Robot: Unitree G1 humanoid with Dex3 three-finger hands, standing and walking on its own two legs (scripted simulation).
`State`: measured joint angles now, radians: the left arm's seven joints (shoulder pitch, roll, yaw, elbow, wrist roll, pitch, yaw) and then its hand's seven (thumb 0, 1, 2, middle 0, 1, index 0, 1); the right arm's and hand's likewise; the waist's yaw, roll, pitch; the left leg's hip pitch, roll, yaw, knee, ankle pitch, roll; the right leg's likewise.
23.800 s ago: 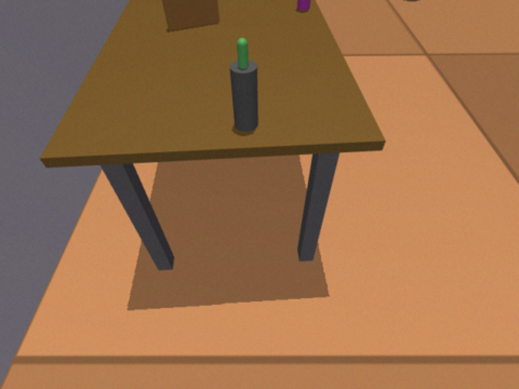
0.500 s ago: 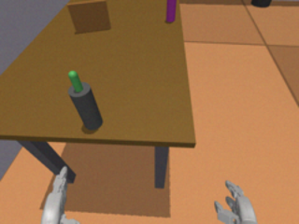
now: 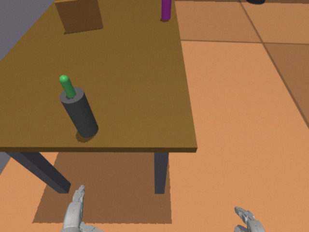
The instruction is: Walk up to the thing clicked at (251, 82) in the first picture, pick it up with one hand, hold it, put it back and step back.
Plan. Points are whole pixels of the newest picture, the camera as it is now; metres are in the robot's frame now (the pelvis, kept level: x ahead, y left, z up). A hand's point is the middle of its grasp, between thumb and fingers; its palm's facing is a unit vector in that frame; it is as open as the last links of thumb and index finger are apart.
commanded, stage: home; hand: left
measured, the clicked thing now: (77, 107) +0.41 +0.23 +0.09
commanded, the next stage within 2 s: stand in 1.88 s
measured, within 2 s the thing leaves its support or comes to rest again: neither
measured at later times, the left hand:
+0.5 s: hand out of the picture +0.05 +0.26 -0.14, palm faces -0.03 -0.91 -0.41, open 17.5 cm
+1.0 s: hand out of the picture +0.02 +0.25 -0.15, palm faces -0.03 -0.94 -0.35, open 17.4 cm
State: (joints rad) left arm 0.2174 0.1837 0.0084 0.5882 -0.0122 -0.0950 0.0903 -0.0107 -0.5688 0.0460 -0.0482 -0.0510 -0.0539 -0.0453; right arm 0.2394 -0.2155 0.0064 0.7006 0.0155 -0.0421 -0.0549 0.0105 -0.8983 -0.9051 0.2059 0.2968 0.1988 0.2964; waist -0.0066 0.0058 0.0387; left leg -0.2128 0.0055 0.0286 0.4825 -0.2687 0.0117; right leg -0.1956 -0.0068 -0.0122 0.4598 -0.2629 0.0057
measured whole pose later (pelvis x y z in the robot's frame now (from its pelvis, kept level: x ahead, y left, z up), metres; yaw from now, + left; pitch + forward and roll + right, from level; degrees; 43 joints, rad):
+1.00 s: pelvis -0.03 -0.01 +0.01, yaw +1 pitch -3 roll +0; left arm 0.17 0.35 -0.02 1.14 0.02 -0.02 0.00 0.00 -0.54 0.06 -0.05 -0.06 -0.06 -0.05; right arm 0.18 -0.35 0.01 1.12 -0.02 -0.01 0.01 0.00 -0.90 -0.91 0.21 0.30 0.20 0.30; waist 0.00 0.01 0.02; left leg -0.14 0.01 0.01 0.33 -0.15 0.00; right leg -0.13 0.00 -0.03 0.34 -0.16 -0.01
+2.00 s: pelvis -0.01 -0.01 +0.01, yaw +0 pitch -2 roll +0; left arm 0.12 0.35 -0.01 1.14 0.01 -0.01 0.00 0.00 -0.54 0.06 -0.05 -0.06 -0.06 -0.05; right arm 0.13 -0.35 0.01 1.13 -0.01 -0.01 0.00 0.00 -0.90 -0.91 0.21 0.30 0.20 0.30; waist 0.00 0.01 0.03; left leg -0.09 0.01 0.02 0.30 -0.16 -0.01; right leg -0.09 0.00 -0.02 0.30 -0.18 -0.01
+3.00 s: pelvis +0.00 -0.01 +0.01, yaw +0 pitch -2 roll +0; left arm 0.12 0.35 0.00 1.13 0.01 -0.01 0.00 0.01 0.90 0.90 -0.20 -0.30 -0.21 -0.30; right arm 0.13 -0.35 0.01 1.13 -0.01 -0.01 0.00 0.00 -0.90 -0.90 0.21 0.30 0.20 0.30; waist -0.01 0.00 0.04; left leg -0.09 0.02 0.02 0.30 -0.17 -0.01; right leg -0.08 0.01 -0.02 0.29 -0.18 -0.01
